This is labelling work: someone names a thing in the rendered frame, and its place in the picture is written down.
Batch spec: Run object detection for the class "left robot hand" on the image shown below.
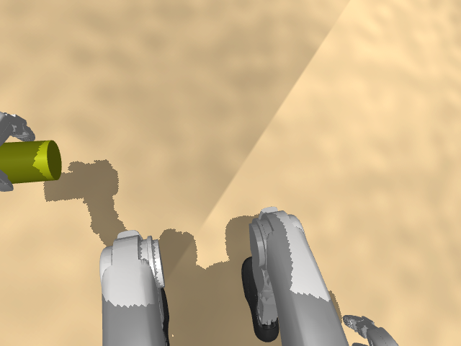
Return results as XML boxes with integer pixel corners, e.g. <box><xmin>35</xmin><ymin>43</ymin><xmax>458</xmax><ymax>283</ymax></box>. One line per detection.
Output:
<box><xmin>0</xmin><ymin>112</ymin><xmax>35</xmax><ymax>192</ymax></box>

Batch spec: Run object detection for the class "can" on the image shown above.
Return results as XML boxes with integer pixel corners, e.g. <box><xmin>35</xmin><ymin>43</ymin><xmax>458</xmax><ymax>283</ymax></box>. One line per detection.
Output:
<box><xmin>0</xmin><ymin>141</ymin><xmax>62</xmax><ymax>184</ymax></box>

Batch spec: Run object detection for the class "right robot foot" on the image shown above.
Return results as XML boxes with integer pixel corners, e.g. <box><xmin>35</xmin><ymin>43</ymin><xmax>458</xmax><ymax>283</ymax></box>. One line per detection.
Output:
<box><xmin>241</xmin><ymin>257</ymin><xmax>279</xmax><ymax>342</ymax></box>

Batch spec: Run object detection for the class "right robot hand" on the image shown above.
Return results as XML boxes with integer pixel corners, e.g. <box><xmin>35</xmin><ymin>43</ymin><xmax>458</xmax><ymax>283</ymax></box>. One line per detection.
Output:
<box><xmin>343</xmin><ymin>315</ymin><xmax>399</xmax><ymax>346</ymax></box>

